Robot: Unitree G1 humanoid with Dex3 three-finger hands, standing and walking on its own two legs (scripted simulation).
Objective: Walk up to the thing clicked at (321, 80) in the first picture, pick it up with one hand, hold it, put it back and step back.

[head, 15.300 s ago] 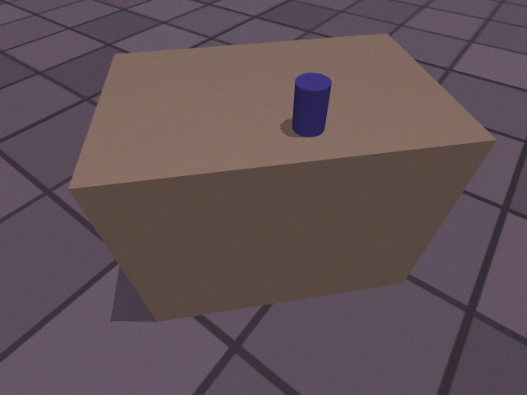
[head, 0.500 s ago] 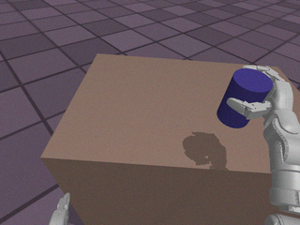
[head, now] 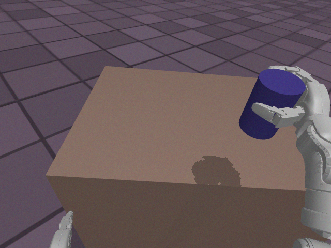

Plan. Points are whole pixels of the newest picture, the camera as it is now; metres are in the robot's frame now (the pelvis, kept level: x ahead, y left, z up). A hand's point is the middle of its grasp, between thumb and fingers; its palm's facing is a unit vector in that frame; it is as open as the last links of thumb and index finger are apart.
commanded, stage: lift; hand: right
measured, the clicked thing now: (267, 105) +0.36 -0.17 +0.23
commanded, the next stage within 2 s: hold in 0.12 s
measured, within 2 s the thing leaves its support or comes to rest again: neither
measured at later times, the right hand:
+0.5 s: hand (280, 92) +0.34 -0.17 +0.28, palm faces +0.15 +0.99 +0.00, open 11.2 cm
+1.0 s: hand (282, 98) +0.33 -0.17 +0.27, palm faces +0.15 +0.99 +0.00, open 11.2 cm
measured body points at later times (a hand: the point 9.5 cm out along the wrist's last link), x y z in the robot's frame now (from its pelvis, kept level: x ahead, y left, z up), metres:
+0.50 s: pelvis +0.00 +0.00 +0.00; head -0.04 +0.04 +0.45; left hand +0.17 +0.26 -0.08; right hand +0.33 -0.22 +0.28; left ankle +0.01 +0.11 -0.74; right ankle +0.02 -0.13 -0.74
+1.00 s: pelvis +0.00 -0.01 +0.00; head -0.05 +0.03 +0.45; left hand +0.17 +0.25 -0.08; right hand +0.32 -0.23 +0.27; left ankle +0.01 +0.11 -0.74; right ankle +0.02 -0.13 -0.74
